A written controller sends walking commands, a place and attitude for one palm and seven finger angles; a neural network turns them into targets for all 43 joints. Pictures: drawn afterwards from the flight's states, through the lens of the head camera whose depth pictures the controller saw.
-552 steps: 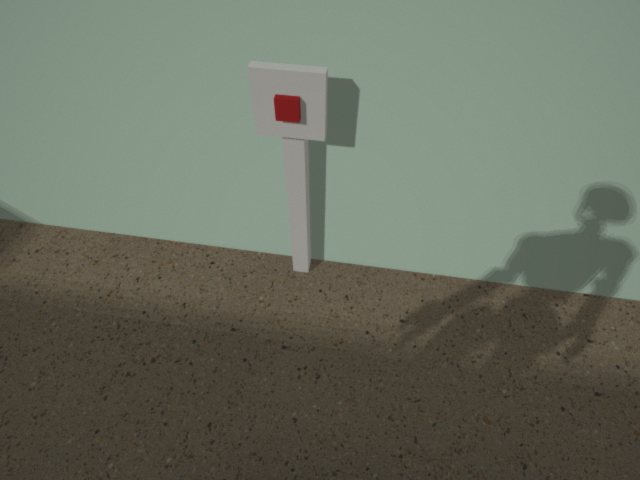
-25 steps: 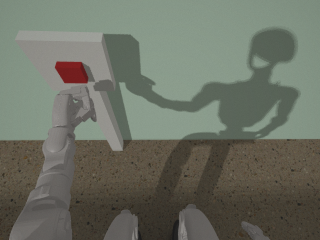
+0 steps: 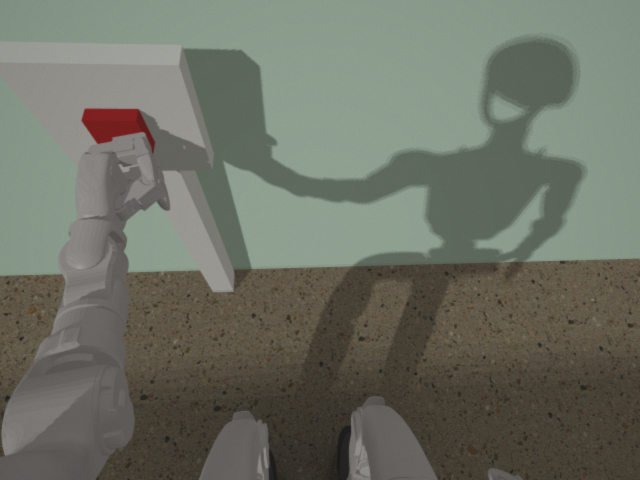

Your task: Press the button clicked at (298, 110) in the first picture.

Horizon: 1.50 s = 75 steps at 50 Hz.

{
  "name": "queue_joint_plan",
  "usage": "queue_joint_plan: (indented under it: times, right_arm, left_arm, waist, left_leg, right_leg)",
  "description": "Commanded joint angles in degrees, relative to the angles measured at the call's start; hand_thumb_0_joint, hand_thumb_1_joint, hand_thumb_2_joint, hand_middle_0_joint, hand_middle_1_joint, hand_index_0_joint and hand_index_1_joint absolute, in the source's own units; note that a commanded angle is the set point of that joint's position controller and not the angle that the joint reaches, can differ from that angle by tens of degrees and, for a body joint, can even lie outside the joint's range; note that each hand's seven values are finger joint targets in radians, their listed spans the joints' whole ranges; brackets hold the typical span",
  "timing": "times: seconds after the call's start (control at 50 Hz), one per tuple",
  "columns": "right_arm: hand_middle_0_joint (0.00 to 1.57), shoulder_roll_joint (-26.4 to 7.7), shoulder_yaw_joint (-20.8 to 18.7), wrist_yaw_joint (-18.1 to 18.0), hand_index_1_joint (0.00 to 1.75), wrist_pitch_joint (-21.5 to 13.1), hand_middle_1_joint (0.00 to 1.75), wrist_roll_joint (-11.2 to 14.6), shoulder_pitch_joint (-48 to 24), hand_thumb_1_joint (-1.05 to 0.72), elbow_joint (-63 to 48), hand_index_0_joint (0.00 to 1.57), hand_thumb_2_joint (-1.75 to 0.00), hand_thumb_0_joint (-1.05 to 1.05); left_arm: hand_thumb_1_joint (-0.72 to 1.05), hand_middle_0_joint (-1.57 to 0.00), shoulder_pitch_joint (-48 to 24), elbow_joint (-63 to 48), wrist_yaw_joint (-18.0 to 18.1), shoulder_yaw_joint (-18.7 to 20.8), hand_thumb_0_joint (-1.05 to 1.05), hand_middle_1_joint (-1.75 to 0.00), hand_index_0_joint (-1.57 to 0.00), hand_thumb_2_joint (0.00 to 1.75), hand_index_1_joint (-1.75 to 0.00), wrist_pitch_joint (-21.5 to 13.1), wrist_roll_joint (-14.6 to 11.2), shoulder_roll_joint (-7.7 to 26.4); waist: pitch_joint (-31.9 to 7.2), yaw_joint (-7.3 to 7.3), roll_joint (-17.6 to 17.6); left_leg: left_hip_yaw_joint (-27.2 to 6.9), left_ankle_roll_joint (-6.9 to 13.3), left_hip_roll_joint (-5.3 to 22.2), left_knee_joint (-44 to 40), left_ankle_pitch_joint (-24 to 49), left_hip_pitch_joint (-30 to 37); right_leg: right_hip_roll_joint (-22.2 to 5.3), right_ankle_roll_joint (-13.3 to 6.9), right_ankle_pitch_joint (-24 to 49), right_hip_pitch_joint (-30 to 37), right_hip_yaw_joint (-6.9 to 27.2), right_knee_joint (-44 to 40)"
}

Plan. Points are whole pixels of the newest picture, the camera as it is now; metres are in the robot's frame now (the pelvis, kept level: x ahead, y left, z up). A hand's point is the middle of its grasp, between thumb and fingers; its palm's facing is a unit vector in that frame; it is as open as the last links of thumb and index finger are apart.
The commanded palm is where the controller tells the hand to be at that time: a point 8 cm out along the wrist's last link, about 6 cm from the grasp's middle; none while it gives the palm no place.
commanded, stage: press the button with the knuckle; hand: left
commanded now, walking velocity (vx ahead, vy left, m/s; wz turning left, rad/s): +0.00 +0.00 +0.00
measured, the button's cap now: (121, 129) +0.52 +0.22 +0.06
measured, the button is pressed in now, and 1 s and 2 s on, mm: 0 15 0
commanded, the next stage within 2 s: hold the button down briefly in 0.48 s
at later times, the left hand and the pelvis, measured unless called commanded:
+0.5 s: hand (157, 172) +0.48 +0.19 +0.03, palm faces +0.01 -1.00 -0.05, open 2.8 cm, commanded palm +0.49 +0.22 +0.04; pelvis -0.02 +0.00 -0.01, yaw +1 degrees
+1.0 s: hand (155, 171) +0.48 +0.19 +0.03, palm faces +0.00 -1.00 -0.05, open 2.8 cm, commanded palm +0.48 +0.22 +0.04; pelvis -0.05 +0.01 -0.03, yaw +1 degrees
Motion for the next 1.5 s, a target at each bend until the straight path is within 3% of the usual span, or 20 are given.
queue_joint_plan:
  times: [0.0, 0.06, 0.14, 0.32, 0.36, 0.48, 0.58, 0.66, 0.72, 0.78, 0.82, 0.88, 0.92, 1.0, 1.08, 1.12, 1.3, 1.36, 1.4, 1.48]
  right_arm:
    - [0.2, -9.4, -3.1, -0.8, 0.3, -1.2, 0.3, -0.1, 7.1, -0.9, -3.3, 0.2, -0.9, 0.0]
    - [0.2, -9.7, -3.0, -1.0, 0.3, -1.1, 0.3, -0.1, 7.2, -0.9, -2.5, 0.2, -0.9, 0.0]
    - [0.2, -10.4, -2.9, -0.9, 0.3, -1.1, 0.3, -0.7, 8.0, -0.9, -2.3, 0.2, -0.9, 0.0]
    - [0.2, -10.7, -2.3, -0.9, 0.3, -0.9, 0.3, -0.8, 8.4, -0.9, -1.9, 0.2, -0.9, 0.0]
    - [0.2, -10.6, -2.2, -0.8, 0.3, -1.1, 0.3, -1.0, 8.4, -0.9, -1.9, 0.2, -0.9, 0.0]
    - [0.2, -11.5, -1.5, -1.3, 0.3, -1.7, 0.3, -1.0, 9.0, -0.9, -1.7, 0.2, -0.9, 0.0]
    - [0.2, -11.8, -1.3, -1.6, 0.3, -2.3, 0.3, -1.0, 9.6, -0.9, -1.4, 0.2, -0.9, 0.0]
    - [0.2, -12.0, -1.1, -1.5, 0.3, -2.7, 0.3, -1.0, 9.8, -0.9, -1.5, 0.2, -0.9, 0.0]
    - [0.2, -12.1, -0.8, -1.5, 0.3, -3.0, 0.3, -1.0, 9.6, -0.9, -1.9, 0.2, -0.9, 0.0]
    - [0.2, -12.3, -0.8, -1.5, 0.3, -3.5, 0.3, -1.1, 9.7, -0.9, -1.7, 0.2, -0.9, 0.0]
    - [0.2, -12.5, -0.6, -1.6, 0.3, -3.8, 0.3, -1.0, 9.8, -0.9, -1.8, 0.2, -0.9, 0.0]
    - [0.2, -12.6, -0.4, -1.8, 0.3, -4.4, 0.3, -1.0, 10.0, -0.9, -2.0, 0.2, -0.9, 0.0]
    - [0.2, -12.3, -0.4, -1.6, 0.3, -4.4, 0.3, -0.9, 10.0, -0.9, -2.2, 0.2, -0.9, 0.0]
    - [0.2, -12.4, -0.8, -1.1, 0.3, -4.3, 0.3, -1.1, 10.5, -0.9, -2.5, 0.2, -0.9, 0.0]
    - [0.2, -12.2, -1.0, -0.7, 0.3, -3.8, 0.3, -1.1, 10.4, -0.9, -2.9, 0.2, -0.9, 0.0]
    - [0.2, -12.0, -1.2, -0.6, 0.3, -3.4, 0.3, -0.9, 10.2, -0.9, -3.5, 0.2, -0.9, 0.0]
    - [0.2, -10.7, -2.0, -0.3, 0.3, -1.8, 0.3, -0.2, 8.2, -0.9, -4.7, 0.2, -0.9, 0.0]
    - [0.2, -10.2, -2.4, -0.1, 0.3, -1.6, 0.3, -0.2, 7.3, -0.9, -5.7, 0.2, -0.9, 0.0]
    - [0.2, -9.7, -2.6, 0.1, 0.3, -1.2, 0.3, 0.1, 6.7, -0.9, -6.0, 0.2, -0.9, 0.0]
    - [0.2, -9.3, -3.0, 0.1, 0.3, -0.6, 0.3, 0.4, 5.8, -0.9, -7.3, 0.2, -0.9, 0.0]
  left_arm:
    - [0.9, -1.3, -26.4, -10.9, 0.8, 1.3, 0.0, -1.5, -1.3, 0.9, -1.5, -3.8, -0.7, 13.0]
    - [0.9, -1.3, -31.3, -8.9, 1.1, 0.0, 0.0, -1.5, -1.3, 0.9, -1.5, -3.8, -0.4, 12.5]
    - [0.9, -1.3, -34.5, -8.6, 1.7, 1.1, 0.0, -1.5, -1.3, 0.9, -1.5, -4.3, 0.2, 14.8]
    - [0.9, -1.3, -40.3, -5.5, 2.4, 1.3, 0.0, -1.5, -1.3, 0.9, -1.5, -4.0, 0.9, 16.6]
    - [0.9, -1.3, -42.3, -4.9, 2.5, -0.6, 0.0, -1.5, -1.3, 0.9, -1.5, -3.8, 1.2, 14.5]
    - [0.9, -1.3, -46.8, -1.7, 3.0, 1.7, 0.0, -1.5, -1.3, 0.9, -1.5, -2.7, 1.7, 19.6]
    - [0.9, -1.3, -50.0, -2.2, 2.7, 1.4, 0.0, -1.5, -1.3, 0.9, -1.5, -2.0, 1.3, 20.1]
    - [0.9, -1.3, -49.9, -0.6, 3.4, 1.4, 0.0, -1.5, -1.3, 0.9, -1.5, -1.0, 1.4, 20.0]
    - [0.9, -1.3, -50.8, -1.2, 3.6, 1.6, 0.0, -1.5, -1.3, 0.9, -1.5, -1.0, 2.3, 21.8]
    - [0.9, -1.3, -52.4, -0.8, 4.1, -0.4, 0.0, -1.5, -1.3, 0.9, -1.5, -0.6, 2.3, 19.3]
    - [0.9, -1.3, -52.8, -0.3, 4.4, 0.2, 0.0, -1.5, -1.3, 0.9, -1.5, -0.2, 2.6, 21.0]
    - [0.9, -1.3, -53.0, -0.1, 4.5, 1.6, 0.0, -1.5, -1.3, 0.9, -1.5, 0.0, 2.8, 23.2]
    - [0.9, -1.3, -51.6, 1.1, 4.3, 0.0, 0.0, -1.5, -1.3, 0.9, -1.5, 0.8, 2.9, 20.5]
    - [0.9, -1.3, -49.9, -0.8, 4.3, 1.2, 0.0, -1.5, -1.3, 0.9, -1.5, 0.8, 2.6, 20.5]
    - [0.9, -1.3, -46.2, -1.3, 4.1, 0.1, 0.0, -1.5, -1.3, 0.9, -1.5, 0.9, 2.5, 17.8]
    - [0.9, -1.3, -43.0, -3.2, 4.1, 1.9, 0.0, -1.5, -1.3, 0.9, -1.5, 0.6, 2.3, 19.4]
    - [0.9, -1.3, -31.4, -9.2, 3.6, -0.3, 0.0, -1.5, -1.3, 0.9, -1.5, -1.1, 0.5, 13.4]
    - [0.9, -1.3, -24.3, -13.4, 3.5, -0.7, 0.0, -1.5, -1.3, 0.9, -1.5, -2.2, 0.0, 11.7]
    - [0.9, -1.3, -20.8, -14.5, 3.2, -3.2, 0.0, -1.5, -1.3, 0.9, -1.5, -1.9, -0.6, 7.9]
    - [0.9, -1.3, -12.3, -18.4, 3.3, -2.0, 0.0, -1.5, -1.3, 0.9, -1.5, -1.3, -1.5, 7.8]
  waist:
    - [-28.5, -1.94, 5.0]
    - [-26.4, -3.85, 4.6]
    - [-29.5, -3.96, 5.9]
    - [-27.9, -5.53, 6.4]
    - [-27.9, -6.44, 8.2]
    - [-26.7, -7.97, 6.5]
    - [-28.8, -8.22, 10.4]
    - [-27.6, -8.71, 8.3]
    - [-28.3, -8.23, 9.9]
    - [-26.1, -9.56, 9.3]
    - [-26.4, -9.57, 8.8]
    - [-27.5, -9.1, 8.6]
    - [-26.0, -9.09, 9.2]
    - [-29.1, -7.74, 9.6]
    - [-27.5, -7.16, 8.7]
    - [-29.3, -5.59, 8.0]
    - [-26.6, -3.2, 5.1]
    - [-29.6, -0.99, 7.2]
    - [-27.4, -1.52, 4.2]
    - [-27.6, 0.63, 3.0]
  left_leg:
    - [-4.9, -0.7, -1.8, -7.8, 20.4, 16.0]
    - [-5.6, -0.5, -1.6, -7.7, 18.4, 15.6]
    - [-6.5, -0.6, -1.6, -7.4, 18.8, 17.3]
    - [-7.1, -0.5, -1.5, -6.9, 15.5, 15.2]
    - [-7.4, -0.5, -1.6, -7.0, 13.9, 15.8]
    - [-7.5, 0.0, -1.7, -6.0, 8.9, 10.7]
    - [-8.5, -0.3, -1.6, -5.9, 8.6, 12.9]
    - [-8.6, 0.0, -1.6, -6.0, 5.9, 10.5]
    - [-8.5, -0.1, -1.7, -6.2, 3.3, 9.2]
    - [-9.5, 0.0, -1.4, -7.0, 0.2, 9.7]
    - [-9.2, 0.2, -1.5, -6.8, -1.3, 8.2]
    - [-9.1, 0.3, -1.6, -6.3, -1.6, 6.9]
    - [-9.0, 0.2, -1.7, -6.6, -2.2, 6.8]
    - [-9.4, 0.0, -1.6, -6.7, 0.5, 9.1]
    - [-9.3, -0.1, -1.6, -7.5, 1.0, 10.1]
    - [-8.4, -0.1, -1.6, -7.4, 3.4, 10.3]
    - [-7.3, -0.5, -1.6, -9.4, 8.2, 14.0]
    - [-6.6, -0.9, -1.7, -9.7, 14.2, 17.8]
    - [-6.2, -0.9, -1.4, -9.9, 16.7, 18.3]
    - [-4.9, -0.9, -1.7, -10.1, 21.1, 17.7]
  right_leg:
    - [2.8, 0.0, 14.2, 15.8, 4.7, -6.6]
    - [3.0, 0.1, 11.7, 12.7, 4.4, -6.8]
    - [3.1, -0.1, 10.6, 11.6, 4.1, -6.2]
    - [3.2, 0.0, 7.7, 9.4, 4.1, -6.5]
    - [3.3, -0.1, 6.4, 7.2, 3.9, -6.5]
    - [3.4, 0.1, 3.2, 6.5, 4.3, -6.2]
    - [3.2, -0.1, 2.7, 3.8, 3.8, -5.4]
    - [3.3, 0.1, 1.1, 3.8, 3.8, -5.7]
    - [3.2, 0.0, -0.7, 4.1, 4.2, -5.6]
    - [3.2, 0.1, -1.6, 1.1, 3.9, -5.6]
    - [3.3, 0.2, -2.6, 1.8, 4.2, -5.7]
    - [3.3, 0.1, -3.1, 2.6, 4.6, -5.4]
    - [3.3, -0.1, -3.3, 1.7, 4.4, -5.5]
    - [3.4, -0.2, -1.9, 2.7, 4.1, -5.1]
    - [3.3, -0.2, -1.4, 2.6, 3.8, -5.4]
    - [3.5, -0.3, -0.5, 5.7, 4.2, -5.9]
    - [3.6, -0.3, 2.7, 9.3, 3.7, -7.2]
    - [3.6, -0.7, 6.5, 11.8, 3.6, -7.1]
    - [3.7, -0.5, 8.9, 12.7, 3.2, -7.6]
    - [3.5, -0.5, 14.0, 17.3, 3.7, -7.5]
